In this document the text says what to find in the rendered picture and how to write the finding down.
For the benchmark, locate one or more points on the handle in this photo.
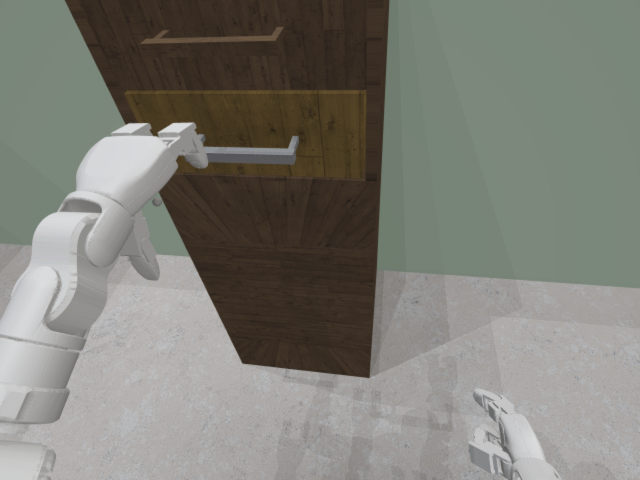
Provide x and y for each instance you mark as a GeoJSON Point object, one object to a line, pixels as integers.
{"type": "Point", "coordinates": [211, 46]}
{"type": "Point", "coordinates": [252, 155]}

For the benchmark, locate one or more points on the left robot upper arm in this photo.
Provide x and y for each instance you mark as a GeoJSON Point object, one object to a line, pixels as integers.
{"type": "Point", "coordinates": [25, 461]}

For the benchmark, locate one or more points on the left robot forearm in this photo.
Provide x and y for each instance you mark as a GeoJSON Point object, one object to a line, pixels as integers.
{"type": "Point", "coordinates": [54, 304]}

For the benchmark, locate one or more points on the robot right hand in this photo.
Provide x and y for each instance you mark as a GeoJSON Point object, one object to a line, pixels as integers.
{"type": "Point", "coordinates": [495, 451]}

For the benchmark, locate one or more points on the robot left hand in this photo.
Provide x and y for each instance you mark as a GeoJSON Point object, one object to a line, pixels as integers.
{"type": "Point", "coordinates": [131, 167]}

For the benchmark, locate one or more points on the drawer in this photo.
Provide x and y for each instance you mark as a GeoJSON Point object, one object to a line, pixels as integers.
{"type": "Point", "coordinates": [331, 125]}

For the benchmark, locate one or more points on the right robot forearm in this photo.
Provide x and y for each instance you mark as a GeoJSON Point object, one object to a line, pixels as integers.
{"type": "Point", "coordinates": [533, 469]}

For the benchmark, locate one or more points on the cabinet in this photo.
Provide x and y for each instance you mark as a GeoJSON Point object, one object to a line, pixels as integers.
{"type": "Point", "coordinates": [289, 262]}

